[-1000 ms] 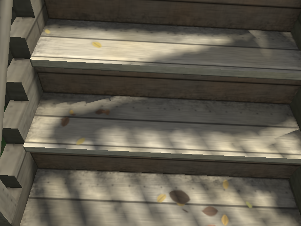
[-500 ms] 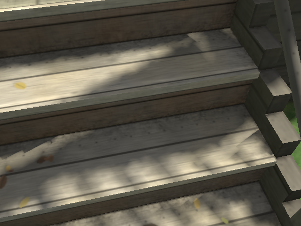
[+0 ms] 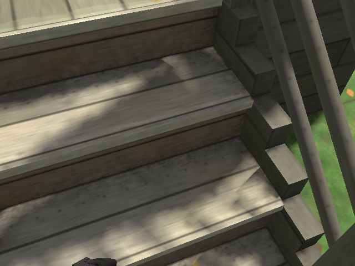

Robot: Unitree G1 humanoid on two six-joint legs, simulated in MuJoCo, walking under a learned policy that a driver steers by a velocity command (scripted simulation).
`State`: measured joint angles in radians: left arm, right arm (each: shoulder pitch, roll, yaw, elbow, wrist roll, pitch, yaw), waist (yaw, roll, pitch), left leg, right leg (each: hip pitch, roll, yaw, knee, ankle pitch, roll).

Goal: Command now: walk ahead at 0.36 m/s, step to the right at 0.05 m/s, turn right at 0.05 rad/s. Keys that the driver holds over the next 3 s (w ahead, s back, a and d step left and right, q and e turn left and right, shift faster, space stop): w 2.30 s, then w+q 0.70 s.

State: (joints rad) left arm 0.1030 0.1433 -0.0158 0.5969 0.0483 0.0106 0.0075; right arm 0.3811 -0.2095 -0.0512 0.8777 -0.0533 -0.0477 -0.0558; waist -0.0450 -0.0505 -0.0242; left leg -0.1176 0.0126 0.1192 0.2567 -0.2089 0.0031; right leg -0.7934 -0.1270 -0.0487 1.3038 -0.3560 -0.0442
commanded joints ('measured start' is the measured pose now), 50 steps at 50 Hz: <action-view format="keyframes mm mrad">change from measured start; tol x64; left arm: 1 23 8 12 -71 -29 -26 22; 50 246 -3 61 52 -51 -27 34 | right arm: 1 -173 -144 -32 -129 9 -19 2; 50 -143 -127 -38 -133 47 -32 -8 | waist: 1 71 71 -35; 50 142 120 -191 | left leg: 1 23 296 -126 -19 683 192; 6 -617 -91 -62 1199 -352 30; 13 -1169 -140 -257 2349 -260 57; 24 -363 -143 169 1047 -659 106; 29 -204 173 -1208 -17 -1099 218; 50 151 142 -183 364 1235 146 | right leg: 1 132 -23 58 -280 120 -20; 7 1044 -386 398 -753 1899 -73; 12 596 -258 189 -948 395 -96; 22 490 -94 -62 -1417 305 -146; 26 675 -119 -74 -835 1496 -81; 28 199 124 25 -190 250 -98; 34 -222 183 192 762 167 -36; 50 445 122 -68 -739 301 -43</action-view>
